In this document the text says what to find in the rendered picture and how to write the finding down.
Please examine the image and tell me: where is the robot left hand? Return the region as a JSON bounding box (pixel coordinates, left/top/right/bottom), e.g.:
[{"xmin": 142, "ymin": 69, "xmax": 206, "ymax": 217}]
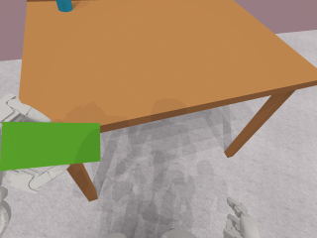
[{"xmin": 0, "ymin": 93, "xmax": 70, "ymax": 194}]

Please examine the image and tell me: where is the sponge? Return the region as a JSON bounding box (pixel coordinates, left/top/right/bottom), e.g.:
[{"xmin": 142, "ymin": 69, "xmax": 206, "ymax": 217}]
[{"xmin": 0, "ymin": 122, "xmax": 101, "ymax": 172}]

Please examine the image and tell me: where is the robot left forearm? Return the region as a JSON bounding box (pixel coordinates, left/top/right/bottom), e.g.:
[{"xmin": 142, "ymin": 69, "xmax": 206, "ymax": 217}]
[{"xmin": 0, "ymin": 186, "xmax": 12, "ymax": 238}]

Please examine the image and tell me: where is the robot right hand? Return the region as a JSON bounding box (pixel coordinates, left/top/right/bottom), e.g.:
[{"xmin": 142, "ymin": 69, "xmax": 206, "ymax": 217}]
[{"xmin": 223, "ymin": 197, "xmax": 262, "ymax": 238}]

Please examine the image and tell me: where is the table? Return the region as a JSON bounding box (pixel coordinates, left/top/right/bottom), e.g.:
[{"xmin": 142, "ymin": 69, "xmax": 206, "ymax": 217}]
[{"xmin": 18, "ymin": 0, "xmax": 317, "ymax": 201}]

